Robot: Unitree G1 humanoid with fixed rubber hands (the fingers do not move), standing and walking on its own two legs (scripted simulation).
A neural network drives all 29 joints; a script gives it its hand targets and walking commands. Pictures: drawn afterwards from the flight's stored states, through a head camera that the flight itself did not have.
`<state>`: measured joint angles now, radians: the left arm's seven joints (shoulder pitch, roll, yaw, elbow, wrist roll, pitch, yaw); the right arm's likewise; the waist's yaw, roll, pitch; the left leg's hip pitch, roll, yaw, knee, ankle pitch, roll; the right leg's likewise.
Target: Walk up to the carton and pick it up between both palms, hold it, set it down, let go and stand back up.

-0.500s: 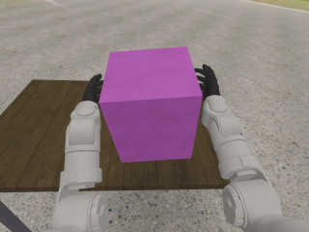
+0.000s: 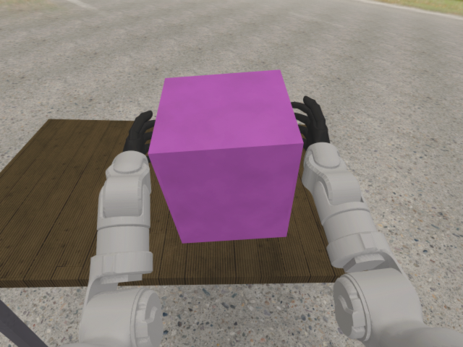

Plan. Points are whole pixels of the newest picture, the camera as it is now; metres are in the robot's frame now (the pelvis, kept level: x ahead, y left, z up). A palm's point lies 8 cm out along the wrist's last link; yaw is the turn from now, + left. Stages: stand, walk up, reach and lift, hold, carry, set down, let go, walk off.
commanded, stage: set down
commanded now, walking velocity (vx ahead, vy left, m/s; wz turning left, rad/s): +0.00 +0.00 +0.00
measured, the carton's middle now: (228, 161) +0.40 +0.00 +0.15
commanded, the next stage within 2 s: none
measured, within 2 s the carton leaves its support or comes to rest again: neither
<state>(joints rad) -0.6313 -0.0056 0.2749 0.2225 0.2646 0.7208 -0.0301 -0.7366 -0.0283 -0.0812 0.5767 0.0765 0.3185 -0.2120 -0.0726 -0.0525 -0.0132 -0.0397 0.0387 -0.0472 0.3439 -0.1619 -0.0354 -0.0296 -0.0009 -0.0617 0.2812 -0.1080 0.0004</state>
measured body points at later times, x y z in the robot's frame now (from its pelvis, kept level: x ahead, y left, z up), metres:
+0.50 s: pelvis +0.01 -0.01 +0.00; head -0.02 +0.01 +0.45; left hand +0.39 +0.15 +0.15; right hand +0.42 -0.15 +0.20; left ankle +0.03 +0.14 -0.75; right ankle +0.04 -0.12 -0.75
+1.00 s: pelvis +0.03 -0.01 +0.00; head +0.02 +0.01 +0.45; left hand +0.39 +0.17 +0.14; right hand +0.43 -0.14 +0.17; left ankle +0.03 +0.14 -0.75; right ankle +0.04 -0.12 -0.75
